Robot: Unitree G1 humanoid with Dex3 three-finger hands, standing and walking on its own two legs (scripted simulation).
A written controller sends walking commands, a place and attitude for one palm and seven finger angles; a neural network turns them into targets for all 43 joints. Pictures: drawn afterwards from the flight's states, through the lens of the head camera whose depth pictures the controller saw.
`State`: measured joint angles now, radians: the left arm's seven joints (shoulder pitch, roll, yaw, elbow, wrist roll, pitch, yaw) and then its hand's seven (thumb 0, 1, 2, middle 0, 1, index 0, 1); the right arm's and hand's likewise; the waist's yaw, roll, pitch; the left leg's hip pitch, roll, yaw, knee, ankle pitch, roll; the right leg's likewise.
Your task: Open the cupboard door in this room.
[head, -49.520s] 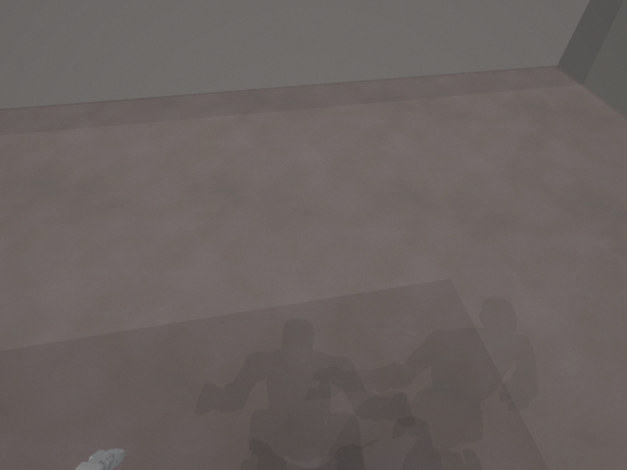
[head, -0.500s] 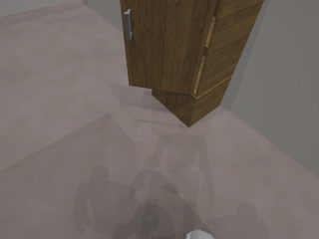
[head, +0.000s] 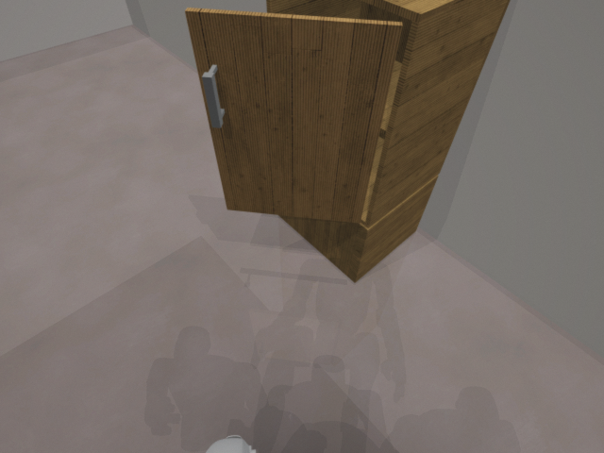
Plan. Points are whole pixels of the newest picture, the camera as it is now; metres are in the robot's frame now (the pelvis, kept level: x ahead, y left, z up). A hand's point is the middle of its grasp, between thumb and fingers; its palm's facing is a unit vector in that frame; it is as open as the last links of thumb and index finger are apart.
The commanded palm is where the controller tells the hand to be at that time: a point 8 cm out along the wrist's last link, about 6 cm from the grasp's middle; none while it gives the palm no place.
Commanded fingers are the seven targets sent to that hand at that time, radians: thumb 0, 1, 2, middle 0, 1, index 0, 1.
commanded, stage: take the last steps up to it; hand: left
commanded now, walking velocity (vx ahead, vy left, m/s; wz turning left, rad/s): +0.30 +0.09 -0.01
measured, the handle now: (215, 96) +0.83 +0.24 +0.01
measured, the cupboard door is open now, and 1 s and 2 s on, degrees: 41 41 41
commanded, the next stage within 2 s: come to a stop and stand still in 0.34 s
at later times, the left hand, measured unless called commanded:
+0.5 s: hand (165, 383) +0.25 +0.24 -0.17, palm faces -0.01 -0.98 -0.20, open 7.3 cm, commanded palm none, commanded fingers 0.00 0.90 0.90 -0.20 -0.30 -0.20 -0.30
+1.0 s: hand (173, 368) +0.28 +0.24 -0.18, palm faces +0.03 -0.97 -0.24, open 7.4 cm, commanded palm none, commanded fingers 0.00 0.90 0.90 -0.20 -0.30 -0.20 -0.30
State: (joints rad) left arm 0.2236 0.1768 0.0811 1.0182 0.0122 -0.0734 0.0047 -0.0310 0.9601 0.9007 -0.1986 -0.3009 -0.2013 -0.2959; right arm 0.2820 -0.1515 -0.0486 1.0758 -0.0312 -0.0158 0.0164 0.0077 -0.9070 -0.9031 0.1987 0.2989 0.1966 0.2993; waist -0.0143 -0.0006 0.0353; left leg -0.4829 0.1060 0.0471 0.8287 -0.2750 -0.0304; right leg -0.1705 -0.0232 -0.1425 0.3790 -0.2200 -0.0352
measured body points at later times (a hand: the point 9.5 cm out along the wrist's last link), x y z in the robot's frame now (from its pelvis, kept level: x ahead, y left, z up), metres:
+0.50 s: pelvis +0.18 +0.06 -0.01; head +0.20 +0.05 +0.44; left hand +0.25 +0.29 -0.15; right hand +0.16 -0.17 -0.17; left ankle +0.15 +0.16 -0.75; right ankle +0.22 -0.05 -0.73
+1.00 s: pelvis +0.21 +0.05 -0.02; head +0.25 +0.05 +0.43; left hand +0.28 +0.29 -0.17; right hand +0.24 -0.18 -0.17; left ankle +0.15 +0.16 -0.74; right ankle +0.19 -0.06 -0.74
